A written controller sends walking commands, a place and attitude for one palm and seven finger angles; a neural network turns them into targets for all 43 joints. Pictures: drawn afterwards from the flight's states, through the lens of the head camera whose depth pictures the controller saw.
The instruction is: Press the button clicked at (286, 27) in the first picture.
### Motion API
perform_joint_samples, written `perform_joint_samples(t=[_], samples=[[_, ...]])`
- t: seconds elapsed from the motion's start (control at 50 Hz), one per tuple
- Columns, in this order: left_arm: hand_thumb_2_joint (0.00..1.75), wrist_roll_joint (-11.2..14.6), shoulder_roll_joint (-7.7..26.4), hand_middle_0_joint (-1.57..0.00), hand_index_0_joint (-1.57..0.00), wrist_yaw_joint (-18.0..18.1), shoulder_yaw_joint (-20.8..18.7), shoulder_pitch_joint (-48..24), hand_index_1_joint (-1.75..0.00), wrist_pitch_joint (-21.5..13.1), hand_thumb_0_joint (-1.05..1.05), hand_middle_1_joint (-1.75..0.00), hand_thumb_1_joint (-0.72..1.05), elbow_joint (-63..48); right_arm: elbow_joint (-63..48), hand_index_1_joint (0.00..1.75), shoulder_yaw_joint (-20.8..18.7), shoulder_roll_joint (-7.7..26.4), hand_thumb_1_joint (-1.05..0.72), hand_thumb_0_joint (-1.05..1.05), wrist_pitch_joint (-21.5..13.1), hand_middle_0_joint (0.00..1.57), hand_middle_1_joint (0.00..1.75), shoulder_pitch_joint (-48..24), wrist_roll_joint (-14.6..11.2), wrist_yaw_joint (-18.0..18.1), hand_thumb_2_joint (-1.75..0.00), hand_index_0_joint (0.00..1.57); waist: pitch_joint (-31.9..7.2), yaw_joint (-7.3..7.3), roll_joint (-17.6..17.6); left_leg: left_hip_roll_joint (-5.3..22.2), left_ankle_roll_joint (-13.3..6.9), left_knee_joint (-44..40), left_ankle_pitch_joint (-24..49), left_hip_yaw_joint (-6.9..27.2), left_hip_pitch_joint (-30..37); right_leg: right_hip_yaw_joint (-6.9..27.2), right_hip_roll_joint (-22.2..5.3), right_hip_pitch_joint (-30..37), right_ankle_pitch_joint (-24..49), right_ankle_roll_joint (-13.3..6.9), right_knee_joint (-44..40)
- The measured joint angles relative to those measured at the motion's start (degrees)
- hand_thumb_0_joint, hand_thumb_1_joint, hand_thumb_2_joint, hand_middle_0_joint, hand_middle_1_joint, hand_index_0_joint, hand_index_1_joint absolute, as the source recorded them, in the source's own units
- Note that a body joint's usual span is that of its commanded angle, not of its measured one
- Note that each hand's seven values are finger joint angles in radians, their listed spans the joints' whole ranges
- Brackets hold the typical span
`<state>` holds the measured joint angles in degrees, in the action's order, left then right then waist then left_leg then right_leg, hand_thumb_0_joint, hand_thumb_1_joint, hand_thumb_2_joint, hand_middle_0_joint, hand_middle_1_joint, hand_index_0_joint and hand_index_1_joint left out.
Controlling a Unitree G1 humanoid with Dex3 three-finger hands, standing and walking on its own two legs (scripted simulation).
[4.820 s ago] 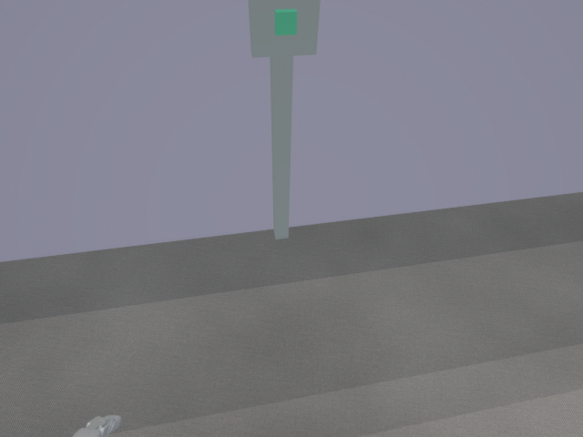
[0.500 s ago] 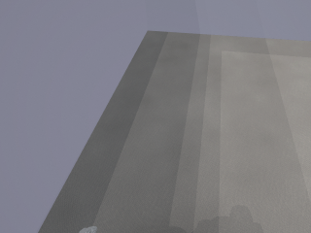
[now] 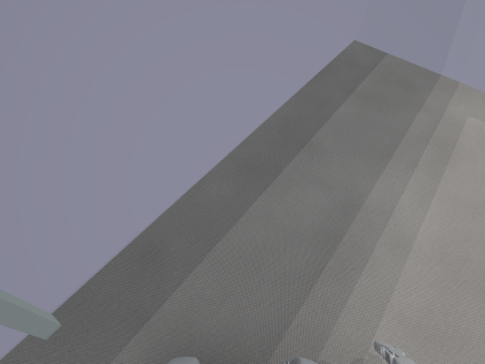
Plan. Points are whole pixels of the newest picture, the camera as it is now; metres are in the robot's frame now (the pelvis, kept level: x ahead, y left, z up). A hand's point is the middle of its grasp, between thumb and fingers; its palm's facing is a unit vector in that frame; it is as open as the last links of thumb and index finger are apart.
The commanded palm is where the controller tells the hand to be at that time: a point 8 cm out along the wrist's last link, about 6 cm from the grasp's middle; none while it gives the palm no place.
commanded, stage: turn to face it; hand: left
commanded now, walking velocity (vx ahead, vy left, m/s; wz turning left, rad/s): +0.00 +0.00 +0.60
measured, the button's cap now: out of the picture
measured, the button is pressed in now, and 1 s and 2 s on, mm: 0 0 0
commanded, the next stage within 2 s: take the last steps up to it in 1.48 s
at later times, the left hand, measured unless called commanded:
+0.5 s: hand out of the picture +0.04 +0.16 -0.12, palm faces +0.31 -0.90 -0.30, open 7.4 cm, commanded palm none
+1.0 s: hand out of the picture -0.08 +0.21 -0.16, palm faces +0.60 -0.76 -0.24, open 7.4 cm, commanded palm none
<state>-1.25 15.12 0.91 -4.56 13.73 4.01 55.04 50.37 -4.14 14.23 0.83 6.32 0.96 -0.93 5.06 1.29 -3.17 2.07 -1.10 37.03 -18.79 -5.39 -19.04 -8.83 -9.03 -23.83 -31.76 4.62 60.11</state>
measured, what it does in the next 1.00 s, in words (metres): steps on the spot, turning left: right foot, then left foot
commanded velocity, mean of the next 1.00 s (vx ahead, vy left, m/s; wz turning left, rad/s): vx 0.00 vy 0.00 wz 0.60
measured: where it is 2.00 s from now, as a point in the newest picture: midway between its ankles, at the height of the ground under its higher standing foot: outside the picture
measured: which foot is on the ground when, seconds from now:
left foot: down 0.00-0.32, up 0.34-0.78, down 0.80-1.00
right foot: up 0.00-0.30, down 0.32-0.80, up 0.82-1.00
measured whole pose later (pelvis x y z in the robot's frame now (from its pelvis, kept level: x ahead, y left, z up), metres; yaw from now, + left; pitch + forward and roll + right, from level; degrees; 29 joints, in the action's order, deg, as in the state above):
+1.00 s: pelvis -0.01 +0.00 +0.01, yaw +36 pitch +0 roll -1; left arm -1.0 15.2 0.3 -4.3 11.6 3.5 52.8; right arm 51.0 -2.7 13.0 1.1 8.0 0.8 -0.1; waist 4.6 0.5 -1.9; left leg -1.0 -3.2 29.8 -15.5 -2.0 -14.7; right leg -3.0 -6.7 -27.9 -24.4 6.1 65.5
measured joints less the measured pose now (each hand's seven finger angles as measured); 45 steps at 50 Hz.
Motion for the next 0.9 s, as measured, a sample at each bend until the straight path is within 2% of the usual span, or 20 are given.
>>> perform_joint_samples(t=[0.06, 0.12, 0.22, 0.3, 0.32, 0.34, 0.36, 0.4, 0.46, 0.52, 0.58, 0.66, 0.74, 0.78, 0.8, 0.82, 0.84, 0.86, 0.9], samples=[[0.9, 0.1, 0.3, -0.2, -0.2, -0.5, -0.3, -0.8, -0.3, 0.0, 0.01, -0.3, 0.91, -0.4, -0.1, 0.3, 0.4, -0.1, -0.91, 0.0, 0.1, 0.2, 0.3, 0.6, 0.1, 0.6, -0.9, 0.19, -0.5, -0.43, 1.0, -0.4, 0.0, -3.6, 2.4, 2.2, 1.1, 3.7, 2.0, -3.4, 4.5, 0.8, 5.2], [0.9, 0.2, 0.1, -0.2, -0.2, -0.9, -0.2, -1.8, -0.3, -0.5, 0.01, -0.3, 0.91, -1.7, 0.1, 0.3, 0.8, -0.3, -0.91, 0.0, 0.5, 0.2, 0.3, 1.3, 0.1, 0.6, -0.9, 0.2, -0.9, -0.71, 1.9, -1.3, -0.1, -6.7, 4.4, 4.0, 2.0, 6.1, 2.8, -4.1, 7.6, 1.3, 3.3], [0.9, 0.4, -0.9, -0.2, -0.2, -0.7, 0.2, -3.8, -0.3, -0.8, 0.01, -0.3, 0.91, -3.7, 0.4, 0.3, 0.8, -0.9, -0.91, 0.0, 1.2, 0.2, 0.3, 2.4, 0.3, 0.2, -0.9, 0.2, -1.4, -1.67, 3.2, -2.8, 0.5, -8.1, 5.9, 6.9, 1.9, 7.6, 4.2, -1.7, 7.5, 1.5, -5.8], [0.9, 0.8, -2.1, -0.2, -0.2, -0.6, 0.9, -4.9, -0.3, -1.8, 0.01, -0.3, 0.91, -5.2, 0.6, 0.3, 0.4, -0.8, -0.91, 0.0, 1.8, 0.2, 0.3, 3.4, 0.3, 0.1, -0.9, 0.2, -1.5, -2.65, 5.0, -3.8, 1.8, -6.0, 5.5, 9.5, 0.1, 7.3, 6.4, 3.7, 9.6, 0.9, -18.7], [0.9, 0.8, -2.3, -0.2, -0.2, -0.6, 1.1, -4.8, -0.3, -2.3, 0.01, -0.3, 0.91, -5.7, 0.7, 0.3, 0.2, -0.7, -0.91, 0.0, 2.0, 0.2, 0.3, 3.8, 0.2, 0.0, -0.9, 0.2, -1.8, -2.71, 5.3, -4.3, 2.3, -4.5, 5.0, 10.2, -0.8, 6.9, 6.7, 6.0, 11.7, 0.3, -23.9], [0.9, 0.5, -3.0, -0.2, -0.2, -0.4, 1.3, -4.9, -0.3, -2.9, 0.01, -0.3, 0.91, -5.8, 0.9, 0.3, -0.1, -0.3, -0.91, 0.0, 2.2, 0.2, 0.3, 4.0, 0.0, 0.0, -0.9, 0.2, -1.6, -2.71, 6.5, -4.1, 2.4, -1.8, 3.0, 10.9, -2.0, 5.9, 7.1, 6.8, 12.0, -2.0, -25.2], [0.9, 0.3, -3.6, -0.2, -0.2, -0.3, 1.8, -4.9, -0.3, -3.2, 0.01, -0.3, 0.91, -6.0, 1.2, 0.3, -0.5, 0.0, -0.91, 0.0, 2.5, 0.2, 0.3, 4.3, -0.1, 0.1, -0.9, 0.2, -1.5, -2.8, 7.3, -4.3, 2.7, 3.0, -1.7, 11.0, -3.7, 4.9, 7.0, 6.9, 11.9, -3.9, -24.7], [0.9, 0.2, -4.6, -0.2, -0.2, -0.1, 2.5, -4.2, -0.3, -3.5, 0.01, -0.3, 0.91, -6.4, 1.8, 0.3, -1.0, 0.5, -0.91, 0.0, 3.2, 0.2, 0.3, 5.0, 0.1, 0.0, -0.9, 0.2, -1.8, -2.96, 7.6, -5.1, 3.0, 14.9, -6.8, 9.9, -7.4, 3.1, 5.9, 7.9, 12.0, -5.7, -25.0], [0.9, 0.2, -5.5, -0.2, -0.21, 0.1, 2.9, -2.9, -0.3, -3.5, 0.01, -0.3, 0.91, -6.2, 2.8, 0.3, -1.3, 0.8, -0.91, 0.0, 3.6, 0.2, 0.3, 5.5, 0.4, -0.6, -0.9, 0.2, -1.8, -2.97, 7.1, -3.8, 4.1, 27.7, -4.4, 7.4, -10.6, 1.1, 4.4, 10.4, 13.0, -6.1, -27.8], [0.9, 0.1, -5.9, -0.2, -0.21, 0.2, 3.2, -1.9, -0.3, -3.6, 0.01, -0.3, 0.91, -5.7, 3.3, 0.3, -1.4, 0.9, -0.91, 0.0, 3.8, 0.2, 0.3, 5.8, 0.3, -1.0, -0.9, 0.19, -1.5, -3.28, 6.5, -1.8, 5.2, 31.3, -1.7, 6.4, -11.1, -1.2, 3.5, 12.1, 13.6, -6.0, -29.9], [0.9, 0.0, -6.0, -0.2, -0.21, 0.2, 3.4, -1.2, -0.3, -3.7, 0.01, -0.3, 0.91, -5.2, 3.9, 0.3, -1.3, 0.9, -0.91, 0.0, 4.2, 0.2, 0.3, 5.7, 0.3, -1.0, -0.9, 0.19, -1.0, -3.1, 5.7, -0.1, 6.0, 28.8, -1.7, 5.6, -9.9, -3.7, 2.6, 13.2, 13.5, -5.9, -30.6], [0.9, -0.3, -5.6, -0.2, -0.21, 0.1, 3.3, -0.1, -0.3, -3.6, 0.01, -0.3, 0.91, -4.5, 4.4, 0.3, -0.9, 0.8, -0.91, 0.0, 4.5, 0.2, 0.3, 4.4, 0.1, -1.0, -0.9, 0.19, -0.1, -2.08, 4.5, 1.0, 6.0, 20.9, -3.7, 3.6, -7.0, -6.5, 1.4, 13.4, 12.7, -5.4, -29.8], [0.9, -0.5, -4.1, -0.2, -0.21, 0.0, 2.5, 1.0, -0.3, -3.1, 0.01, -0.3, 0.91, -3.4, 3.5, 0.3, -0.3, 0.3, -0.91, 0.0, 3.8, 0.2, 0.3, 2.2, -0.1, -1.0, -0.9, 0.19, 0.6, -0.71, 2.9, 1.0, 4.9, 10.5, -4.9, 0.7, -2.9, -8.9, -0.1, 12.5, 11.1, -4.3, -27.0], [0.9, -0.4, -2.9, -0.2, -0.21, -0.1, 1.9, 1.6, -0.3, -2.8, 0.01, -0.3, 0.91, -2.8, 2.5, 0.3, 0.0, 0.1, -0.91, 0.0, 3.0, 0.2, 0.3, 1.4, -0.2, -1.0, -0.9, 0.19, 0.7, -0.31, 1.9, 0.4, 4.0, 3.1, -2.3, -0.6, 0.1, -10.1, -1.1, 11.7, 9.7, -3.4, -24.4], [0.9, -0.2, -2.3, -0.2, -0.21, -0.2, 1.6, 2.1, -0.3, -2.6, 0.01, -0.3, 0.91, -2.6, 1.9, 0.3, 0.2, 0.1, -0.91, 0.0, 2.4, 0.2, 0.3, 1.2, -0.1, -1.1, -0.9, 0.19, 0.4, -0.19, 1.4, -0.1, 2.6, -0.9, 0.4, -1.1, 1.8, -10.3, -2.0, 10.7, 8.5, -2.8, -21.7], [0.9, 0.1, -1.4, -0.2, -0.21, -0.3, 1.2, 2.0, -0.3, -2.1, 0.01, -0.3, 0.91, -2.1, 1.5, 0.3, 0.2, -0.4, -0.91, 0.0, 1.7, 0.2, 0.3, 0.7, -0.1, -1.0, -0.9, 0.19, 0.6, -0.18, 0.1, -1.1, 0.7, -0.7, 0.2, -1.1, 1.5, -8.3, -2.7, 8.7, 6.1, -1.8, -17.0], [0.9, 0.2, -0.7, -0.2, -0.21, -0.2, 0.9, 1.8, -0.3, -1.4, 0.01, -0.3, 0.91, -1.7, 1.1, 0.3, 0.4, -0.7, -0.91, 0.0, 1.1, 0.2, 0.3, 0.4, -0.2, -0.9, -0.9, 0.19, 0.7, 0.0, -0.6, -1.6, -0.5, 0.3, -0.6, -1.0, 1.1, -5.1, -2.1, 6.3, 2.5, -0.9, -11.4], [0.9, 0.2, -0.1, -0.2, -0.21, 0.0, 0.7, 1.5, -0.3, -0.6, 0.01, -0.3, 0.91, -1.4, 0.8, 0.3, 0.7, -0.9, -0.91, 0.0, 0.6, 0.2, 0.3, 0.3, -0.3, -0.7, -0.9, 0.19, 0.7, 0.17, -1.0, -1.8, -1.2, 0.5, -1.1, -0.7, 1.1, -2.3, -1.0, 4.1, 0.1, -0.4, -6.1], [0.9, 0.2, 0.3, -0.2, -0.2, 0.0, 0.4, 0.7, -0.3, 0.2, 0.01, -0.3, 0.91, -0.9, 0.4, 0.3, 1.0, -1.2, -0.91, 0.0, 0.2, 0.2, 0.3, 0.5, -0.3, 0.0, -0.9, 0.19, 0.3, -0.07, -0.5, -2.0, -1.7, -1.0, -0.6, 0.3, 1.9, 1.0, 0.8, 0.4, 0.3, 0.4, 1.6]])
